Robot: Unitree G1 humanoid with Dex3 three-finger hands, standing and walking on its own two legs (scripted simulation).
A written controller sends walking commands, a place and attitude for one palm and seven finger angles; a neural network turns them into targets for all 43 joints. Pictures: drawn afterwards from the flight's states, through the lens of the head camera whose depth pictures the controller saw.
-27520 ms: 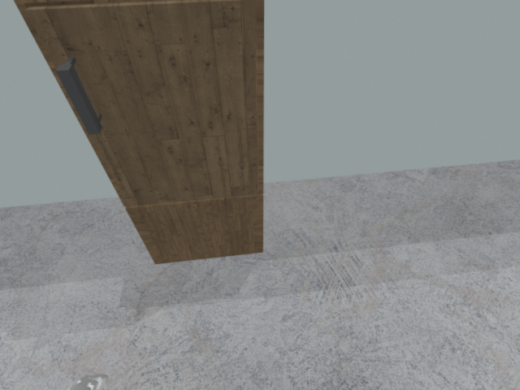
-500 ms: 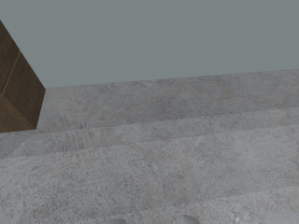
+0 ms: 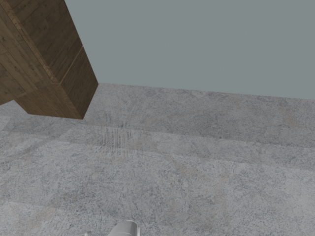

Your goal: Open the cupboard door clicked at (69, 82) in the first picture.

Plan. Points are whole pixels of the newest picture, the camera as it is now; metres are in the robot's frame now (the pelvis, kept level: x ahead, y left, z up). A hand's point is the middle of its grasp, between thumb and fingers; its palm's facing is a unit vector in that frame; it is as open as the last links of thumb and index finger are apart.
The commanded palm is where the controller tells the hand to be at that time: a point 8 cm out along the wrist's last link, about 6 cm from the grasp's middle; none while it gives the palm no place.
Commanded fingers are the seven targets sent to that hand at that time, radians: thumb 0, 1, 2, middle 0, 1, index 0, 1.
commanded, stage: turn to face it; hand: left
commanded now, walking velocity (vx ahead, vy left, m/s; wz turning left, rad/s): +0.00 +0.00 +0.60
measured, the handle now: out of the picture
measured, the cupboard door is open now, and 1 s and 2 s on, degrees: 42 42 42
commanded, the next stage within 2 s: take the last steps up to it in 0.86 s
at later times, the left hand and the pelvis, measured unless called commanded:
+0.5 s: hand out of the picture +0.08 +0.22 -0.16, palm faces +0.29 -0.91 -0.31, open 7.4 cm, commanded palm none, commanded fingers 0.00 0.90 0.90 -0.20 -0.30 -0.20 -0.30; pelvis +0.03 -0.02 -0.02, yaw +17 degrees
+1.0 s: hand out of the picture -0.05 +0.18 -0.19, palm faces +0.57 -0.79 -0.23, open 7.4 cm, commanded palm none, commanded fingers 0.00 0.90 0.90 -0.20 -0.30 -0.20 -0.30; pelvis +0.05 +0.00 -0.01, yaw +32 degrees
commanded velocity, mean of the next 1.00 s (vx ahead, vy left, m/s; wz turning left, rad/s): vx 0.02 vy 0.01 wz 0.46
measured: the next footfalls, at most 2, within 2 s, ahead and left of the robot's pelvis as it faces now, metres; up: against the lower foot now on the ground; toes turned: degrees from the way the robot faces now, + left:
left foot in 0.14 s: +0.04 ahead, +0.14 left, +0.00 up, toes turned +12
right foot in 0.48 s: +0.10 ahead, -0.12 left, +0.00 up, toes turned +13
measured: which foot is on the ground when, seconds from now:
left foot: up 0.00-0.12, down 0.14-0.48, up 0.50-0.88, down 0.90-1.00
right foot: down 0.00-0.14, up 0.16-0.46, down 0.48-0.90, up 0.92-1.00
